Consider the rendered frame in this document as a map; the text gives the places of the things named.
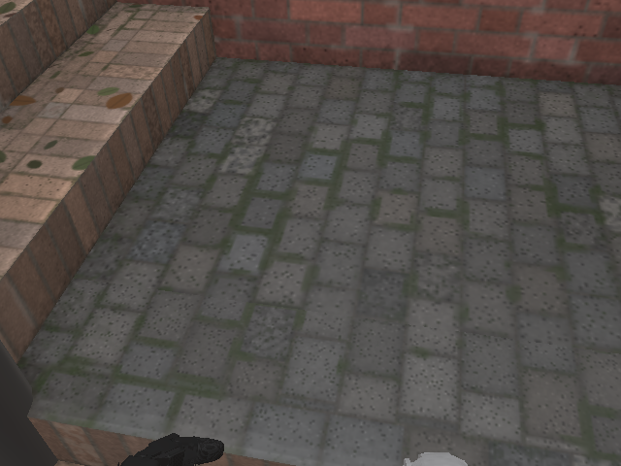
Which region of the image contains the left robot hand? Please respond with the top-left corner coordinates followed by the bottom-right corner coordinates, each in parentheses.
top-left (117, 433), bottom-right (224, 466)

